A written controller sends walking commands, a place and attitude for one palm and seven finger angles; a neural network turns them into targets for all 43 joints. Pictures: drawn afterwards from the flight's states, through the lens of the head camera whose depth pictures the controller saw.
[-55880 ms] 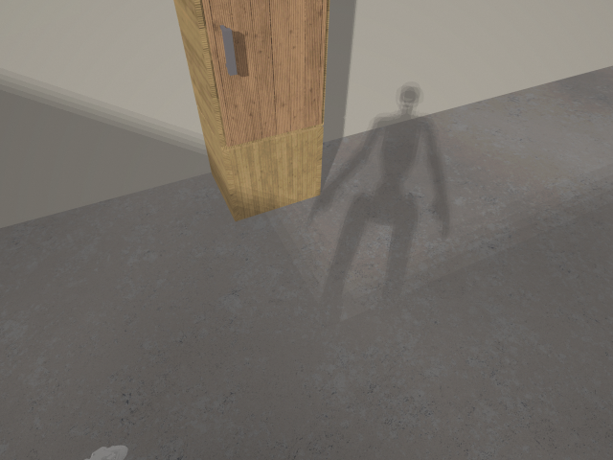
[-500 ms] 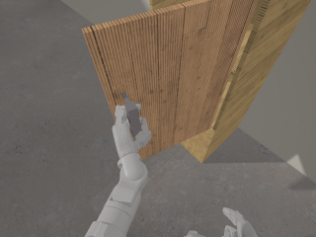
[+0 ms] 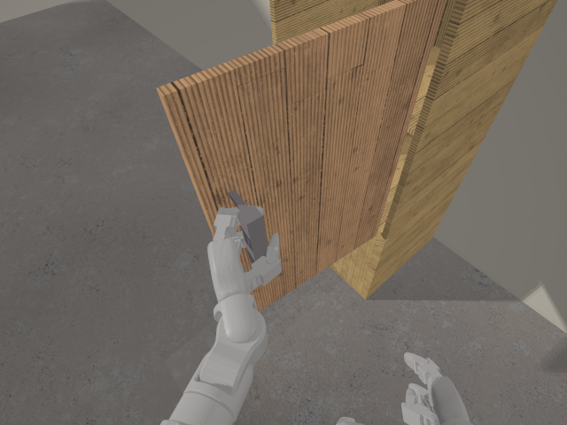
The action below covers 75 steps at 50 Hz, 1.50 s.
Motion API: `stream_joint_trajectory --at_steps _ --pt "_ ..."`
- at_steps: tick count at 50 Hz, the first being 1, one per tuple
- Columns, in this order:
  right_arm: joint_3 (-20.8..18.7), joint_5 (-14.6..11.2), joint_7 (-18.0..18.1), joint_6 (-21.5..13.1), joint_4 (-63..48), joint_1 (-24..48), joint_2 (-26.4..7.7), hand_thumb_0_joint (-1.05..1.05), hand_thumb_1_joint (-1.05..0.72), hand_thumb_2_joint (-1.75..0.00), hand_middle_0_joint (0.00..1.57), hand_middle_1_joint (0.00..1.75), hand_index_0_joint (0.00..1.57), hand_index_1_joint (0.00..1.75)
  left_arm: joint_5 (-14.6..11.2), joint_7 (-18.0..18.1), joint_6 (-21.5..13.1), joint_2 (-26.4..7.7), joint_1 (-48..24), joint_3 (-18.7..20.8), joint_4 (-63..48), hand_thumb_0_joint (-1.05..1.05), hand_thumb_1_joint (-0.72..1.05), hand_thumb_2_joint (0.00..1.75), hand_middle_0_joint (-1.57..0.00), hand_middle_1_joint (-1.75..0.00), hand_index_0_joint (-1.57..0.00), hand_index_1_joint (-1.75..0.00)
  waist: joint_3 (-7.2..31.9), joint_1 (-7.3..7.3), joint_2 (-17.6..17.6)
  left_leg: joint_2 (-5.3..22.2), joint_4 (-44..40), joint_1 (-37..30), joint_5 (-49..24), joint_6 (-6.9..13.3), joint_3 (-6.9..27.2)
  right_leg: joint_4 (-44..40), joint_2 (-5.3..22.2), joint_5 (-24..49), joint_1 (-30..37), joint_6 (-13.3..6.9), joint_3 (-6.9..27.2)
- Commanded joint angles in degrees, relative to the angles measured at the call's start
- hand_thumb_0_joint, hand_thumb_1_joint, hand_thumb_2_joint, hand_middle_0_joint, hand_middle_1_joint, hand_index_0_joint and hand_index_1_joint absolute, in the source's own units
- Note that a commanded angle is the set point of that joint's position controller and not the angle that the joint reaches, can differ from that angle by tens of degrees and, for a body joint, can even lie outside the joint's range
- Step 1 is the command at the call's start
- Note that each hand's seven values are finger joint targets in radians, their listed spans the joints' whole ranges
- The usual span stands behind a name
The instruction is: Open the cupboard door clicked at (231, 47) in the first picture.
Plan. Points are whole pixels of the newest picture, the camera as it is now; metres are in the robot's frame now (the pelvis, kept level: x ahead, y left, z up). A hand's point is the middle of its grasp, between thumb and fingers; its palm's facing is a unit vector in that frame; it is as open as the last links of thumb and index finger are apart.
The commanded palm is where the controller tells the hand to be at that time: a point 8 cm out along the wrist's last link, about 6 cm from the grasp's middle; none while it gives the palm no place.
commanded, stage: open thumb and fingers to let go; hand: left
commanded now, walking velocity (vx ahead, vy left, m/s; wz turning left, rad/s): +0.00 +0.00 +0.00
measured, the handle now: (248, 231) +0.38 +0.07 +0.05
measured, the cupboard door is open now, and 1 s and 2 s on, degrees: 84 85 85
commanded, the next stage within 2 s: slide the hand sideways off the handle in 0.62 s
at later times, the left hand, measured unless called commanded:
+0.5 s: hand (266, 256) +0.34 +0.04 +0.06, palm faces +0.25 -0.97 -0.04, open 14.4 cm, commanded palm +0.29 +0.07 +0.05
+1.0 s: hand (262, 281) +0.30 +0.04 +0.06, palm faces -0.23 -0.97 +0.01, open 16.4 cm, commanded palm +0.28 +0.08 +0.05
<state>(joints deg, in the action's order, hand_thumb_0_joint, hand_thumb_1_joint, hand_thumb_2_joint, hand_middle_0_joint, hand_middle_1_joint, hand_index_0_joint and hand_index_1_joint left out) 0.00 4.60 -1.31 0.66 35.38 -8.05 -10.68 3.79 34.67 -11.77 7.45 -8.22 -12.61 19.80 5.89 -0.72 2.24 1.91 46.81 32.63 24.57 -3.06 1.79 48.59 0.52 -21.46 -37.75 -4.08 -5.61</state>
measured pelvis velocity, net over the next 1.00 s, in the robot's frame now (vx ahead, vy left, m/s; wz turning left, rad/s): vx -0.02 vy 0.04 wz -0.01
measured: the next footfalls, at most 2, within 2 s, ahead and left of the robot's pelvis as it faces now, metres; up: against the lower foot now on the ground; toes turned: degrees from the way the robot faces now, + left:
none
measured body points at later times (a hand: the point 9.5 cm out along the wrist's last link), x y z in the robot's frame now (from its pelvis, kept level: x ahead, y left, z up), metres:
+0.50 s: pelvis -0.02 +0.03 -0.01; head +0.03 +0.01 +0.44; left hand +0.32 +0.09 +0.06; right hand +0.13 -0.20 -0.13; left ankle -0.02 +0.16 -0.70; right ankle +0.03 -0.07 -0.70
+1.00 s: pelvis -0.02 +0.04 -0.01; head +0.02 +0.01 +0.44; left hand +0.30 +0.10 +0.06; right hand +0.13 -0.19 -0.12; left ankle -0.02 +0.16 -0.70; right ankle +0.03 -0.07 -0.70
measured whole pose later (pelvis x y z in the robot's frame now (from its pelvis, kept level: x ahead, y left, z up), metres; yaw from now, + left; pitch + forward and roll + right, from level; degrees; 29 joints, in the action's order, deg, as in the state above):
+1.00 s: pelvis -0.02 +0.04 -0.01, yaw -1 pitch +8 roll +1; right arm 1.1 0.1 0.2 -2.4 32.4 -13.5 -12.9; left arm -4.8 5.3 -15.7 1.2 -10.9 -15.6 21.8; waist 3.5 -0.1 3.1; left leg -0.2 51.0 33.8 25.4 -0.3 -0.2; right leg 50.6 2.5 -20.5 -38.3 -1.0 -3.3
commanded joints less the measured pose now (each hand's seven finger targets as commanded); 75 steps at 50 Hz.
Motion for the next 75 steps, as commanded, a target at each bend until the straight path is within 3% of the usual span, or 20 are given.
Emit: stream_joint_trajectory --at_steps 1,10,16,21,28,30,36,37,39,41,43,46,48,51,56,57,61,66,71,75 --pt "-1.8 0.0 0.4 -2.4 -7.7 1.8 -3.9 0.00 -0.90 -0.90 0.20 0.30 0.20 0.30 2.0 -0.3 -5.7 5.5 -13.1 0.3 -13.2 0.00 0.13 0.57 -0.35 -1.27 -0.35 -1.27 17.4 -0.66 -9.5 -3.8 -1.7 2.1 -10.0 2.7 -2.2 -9.1 3.1 18.9 18.8 4.1 8.1" --pt "-2.2 -0.2 0.7 -3.2 -7.4 1.8 -4.4 0.00 -0.90 -0.90 0.20 0.30 0.20 0.30 2.4 -0.7 -7.3 6.1 -18.5 -1.2 -9.9 0.00 -0.50 0.30 -0.30 -1.20 -0.30 -1.20 15.5 -1.62 -9.7 -3.7 -1.2 2.2 -6.9 3.3 -2.4 -10.0 2.5 7.2 13.5 3.4 7.5" --pt "-2.0 -0.4 0.6 -3.3 -7.6 1.8 -4.6 0.00 -0.90 -0.90 0.20 0.30 0.20 0.30 2.3 0.7 -6.4 6.8 -19.5 -0.8 -8.1 0.00 -0.50 0.30 -0.27 -1.00 -0.27 -1.00 16.1 -0.72 -8.9 -3.6 -2.2 1.8 -7.1 3.2 -2.4 -8.9 1.5 5.4 12.7 2.5 5.4" --pt "-1.7 -0.2 0.6 -3.6 -7.1 2.0 -4.7 0.00 -0.90 -0.90 0.20 0.30 0.20 0.30 2.8 2.4 -5.9 7.6 -24.1 -0.6 -5.4 0.00 -0.50 0.30 -0.22 -0.75 -0.22 -0.75 14.4 -1.38 -8.2 -3.4 -2.3 1.9 -5.5 3.3 -2.2 -8.6 1.0 2.1 9.9 2.3 4.5" --pt "-2.0 -0.1 -0.4 -3.8 -7.2 1.5 -4.3 0.00 -0.90 -0.90 0.20 0.30 0.20 0.30 3.4 3.2 -5.6 10.8 -23.2 -3.2 -5.6 0.00 -0.50 0.30 -0.17 -0.40 -0.17 -0.40 17.0 -0.69 -5.4 -2.8 -2.1 0.7 -9.2 2.8 -2.1 -5.1 0.1 6.8 9.4 1.5 2.4" --pt "-1.9 0.0 -0.5 -3.9 -7.1 1.3 -4.3 0.00 -0.90 -0.90 0.20 0.30 0.20 0.30 3.2 3.6 -5.3 11.2 -24.7 -3.4 -5.6 0.00 -0.50 0.30 -0.15 -0.30 -0.15 -0.30 16.8 -1.01 -7.1 -2.6 -2.1 0.7 -9.5 2.8 -1.9 -5.1 0.0 7.1 9.5 1.5 2.1" --pt "-1.6 -0.2 -0.5 -3.7 -7.3 2.7 -4.2 0.00 -0.90 -0.90 0.20 0.30 0.20 0.30 2.4 3.9 -4.2 12.0 -25.7 -3.4 -5.7 0.00 -0.50 0.30 -0.15 -0.30 -0.15 -0.30 15.5 -0.79 -7.0 -2.8 -2.2 1.1 -8.1 2.8 -1.8 -5.5 -0.1 4.9 8.5 1.6 2.2" --pt "-2.1 -0.6 -0.2 -2.9 -6.0 -2.9 -6.1 0.00 -0.90 -0.90 0.20 0.30 0.20 0.30 9.6 -9.4 -6.0 6.3 -21.6 -17.2 -6.5 0.00 -0.50 0.30 -0.15 -0.30 -0.15 -0.30 11.7 -6.23 -10.9 -2.4 -1.3 -0.5 -8.9 4.2 -2.0 -4.7 0.3 11.5 6.9 1.6 3.9" --pt "-2.4 -1.2 0.9 -3.5 -8.9 -3.4 -6.4 0.00 -0.90 -0.90 0.20 0.30 0.20 0.30 6.3 -20.2 -11.0 -1.4 -25.9 -10.5 -12.4 0.00 -0.50 0.30 -0.15 -0.30 -0.15 -0.30 21.0 -3.18 -9.0 -3.6 -0.3 -0.2 -11.5 4.8 -2.0 -2.6 1.1 17.6 13.3 1.5 5.1" --pt "-1.8 -2.3 1.5 -4.2 -9.9 -3.4 -6.3 0.00 -0.90 -0.90 0.20 0.30 0.20 0.30 3.5 -27.9 -12.2 -2.0 -25.0 -11.2 -13.6 0.00 -0.50 0.30 -0.15 -0.30 -0.15 -0.30 20.8 -3.73 -5.7 -3.7 -0.3 -1.2 -10.6 4.8 -2.1 -2.7 1.2 17.7 13.4 1.6 5.4" --pt "-1.2 -3.7 1.9 -5.0 -11.2 -3.0 -5.9 0.00 -0.90 -0.90 0.20 0.30 0.20 0.30 -1.9 -32.4 -11.4 -0.4 -23.8 -10.0 -13.1 0.00 -0.50 0.30 -0.15 -0.30 -0.15 -0.30 17.7 -3.28 -3.7 -3.6 -1.6 -1.8 -7.7 4.4 -1.7 -4.0 0.9 12.7 11.7 1.8 4.7" --pt "-0.3 -5.1 2.2 -6.1 -12.1 -1.4 -6.2 0.00 -0.90 -0.90 0.20 0.30 0.20 0.30 -8.9 -32.6 -7.9 2.4 -21.9 -7.1 -10.9 0.00 -0.50 0.30 -0.15 -0.30 -0.15 -0.30 10.5 -2.63 -5.5 -3.4 -4.7 -1.5 -2.8 3.8 -1.0 -7.4 0.1 3.4 9.2 2.1 3.4" --pt "-0.4 -5.0 2.0 -6.4 -12.2 -2.0 -6.8 0.00 -0.90 -0.90 0.20 0.30 0.20 0.30 -10.3 -30.5 -6.8 0.4 -19.2 -3.2 -11.4 0.00 -0.50 0.30 -0.15 -0.30 -0.15 -0.30 10.9 -1.33 -9.3 -3.4 -5.6 -0.9 -3.2 3.6 -0.9 -7.7 0.2 2.5 10.7 2.4 3.1" --pt "-0.8 -4.0 1.0 -6.3 -13.1 -2.6 -6.9 0.00 -0.90 -0.90 0.20 0.30 0.20 0.30 -6.8 -27.3 -7.6 -1.6 -13.7 -1.7 -13.0 0.00 -0.50 0.30 -0.15 -0.30 -0.15 -0.30 12.7 0.20 -9.8 -3.4 -5.2 -0.8 -6.5 3.6 -1.4 -5.9 0.4 6.0 11.5 2.3 3.0" --pt "-1.4 -3.4 -0.6 -5.9 -14.3 -3.3 -6.6 0.00 -0.90 -0.90 0.20 0.30 0.20 0.30 -1.6 -26.0 -10.4 -3.5 -6.1 -2.7 -18.0 0.00 -0.50 0.30 -0.15 -0.30 -0.15 -0.30 14.4 1.18 -6.2 -3.1 -3.1 -0.1 -10.1 3.5 -2.3 -3.2 0.6 11.3 11.8 1.6 3.7" --pt "-1.5 -3.4 -0.7 -5.7 -14.5 -3.1 -6.5 0.00 -0.90 -0.90 0.20 0.30 0.20 0.30 -1.1 -26.2 -10.4 -3.4 -5.8 -3.3 -18.3 0.00 -0.50 0.30 -0.15 -0.30 -0.15 -0.30 13.4 0.42 -6.1 -3.0 -2.9 0.0 -9.4 3.6 -2.5 -3.2 0.7 11.0 11.1 1.7 3.8" --pt "-1.3 -3.7 -0.2 -5.0 -16.0 -2.4 -6.6 0.00 -0.90 -0.90 0.20 0.30 0.20 0.30 -1.7 -27.5 -9.1 -6.4 0.6 -1.4 -22.3 0.00 -0.50 0.30 -0.15 -0.30 -0.15 -0.30 13.2 1.61 -7.0 -3.3 -3.4 1.2 -8.1 3.8 -2.8 -4.4 0.6 10.3 13.7 1.8 4.5" --pt "-0.8 -4.2 1.4 -5.2 -16.6 -1.4 -6.4 0.00 -0.90 -0.90 0.20 0.30 0.20 0.30 -4.1 -29.5 -7.7 -7.3 0.2 -1.1 -28.5 0.00 -0.50 0.30 -0.15 -0.30 -0.15 -0.30 11.4 0.24 -8.0 -3.3 -3.2 0.7 -6.7 4.1 -2.4 -5.6 0.5 8.7 13.3 2.4 4.9" --pt "-0.6 -4.2 1.6 -7.0 -16.7 -2.4 -6.4 0.00 -0.90 -0.90 0.20 0.30 0.20 0.30 -5.4 -32.2 -8.2 -6.6 7.1 -2.5 -31.9 0.00 -0.50 0.30 -0.15 -0.30 -0.15 -0.30 12.2 0.02 -7.1 -3.3 -1.8 0.2 -9.6 3.9 -1.7 -3.7 0.4 12.7 12.7 2.4 4.0" --pt "-0.9 -4.2 1.5 -7.6 -17.3 -3.1 -6.6 0.00 -0.90 -0.90 0.20 0.30 0.20 0.30 -5.1 -33.4 -7.6 -9.3 12.5 -0.5 -34.1 0.00 -0.50 0.30 -0.15 -0.30 -0.15 -0.30 12.3 0.66 -6.2 -3.4 -1.0 1.1 -10.4 3.7 -1.7 -2.5 0.6 14.0 12.7 2.5 4.1"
